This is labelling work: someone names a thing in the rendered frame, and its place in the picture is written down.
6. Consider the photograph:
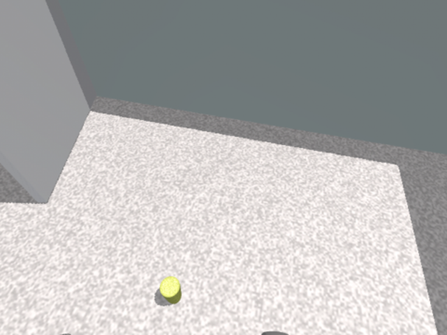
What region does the cup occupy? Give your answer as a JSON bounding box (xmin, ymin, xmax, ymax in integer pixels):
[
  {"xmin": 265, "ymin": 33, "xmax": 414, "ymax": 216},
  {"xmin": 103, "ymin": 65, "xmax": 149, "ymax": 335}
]
[{"xmin": 160, "ymin": 276, "xmax": 182, "ymax": 304}]

